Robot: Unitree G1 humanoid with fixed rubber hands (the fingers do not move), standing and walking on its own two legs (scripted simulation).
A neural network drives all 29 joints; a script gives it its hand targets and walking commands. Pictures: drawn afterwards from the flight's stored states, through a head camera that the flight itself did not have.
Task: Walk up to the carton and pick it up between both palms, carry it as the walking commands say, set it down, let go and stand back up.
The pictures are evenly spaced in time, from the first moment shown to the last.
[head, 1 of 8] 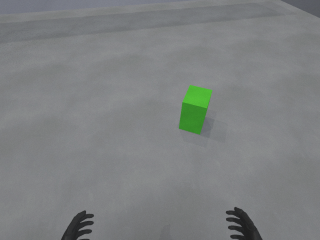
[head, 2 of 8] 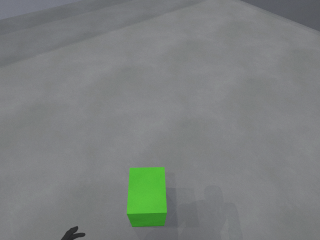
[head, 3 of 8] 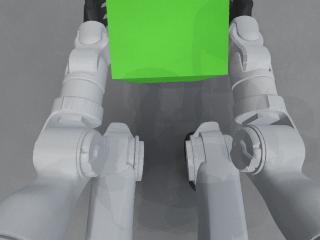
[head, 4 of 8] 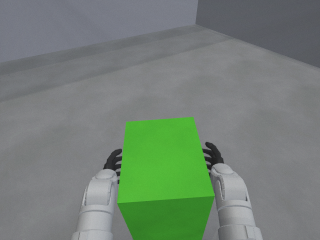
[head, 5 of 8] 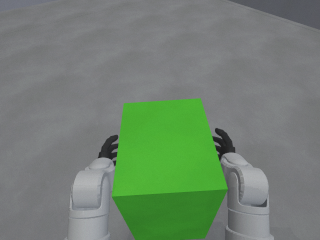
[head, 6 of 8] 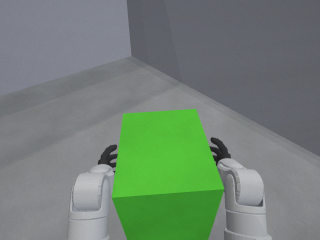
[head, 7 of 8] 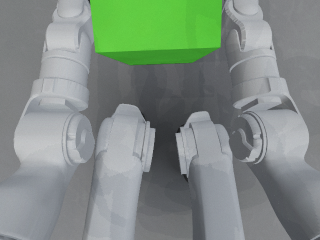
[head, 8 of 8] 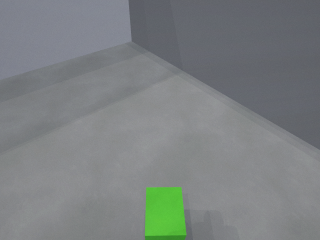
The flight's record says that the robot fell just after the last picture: no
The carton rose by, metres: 0.66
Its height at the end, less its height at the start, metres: +0.00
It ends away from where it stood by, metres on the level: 1.98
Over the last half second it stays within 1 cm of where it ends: yes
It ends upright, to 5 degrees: yes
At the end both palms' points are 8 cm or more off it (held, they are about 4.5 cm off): yes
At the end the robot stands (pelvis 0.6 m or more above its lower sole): yes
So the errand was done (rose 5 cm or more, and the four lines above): yes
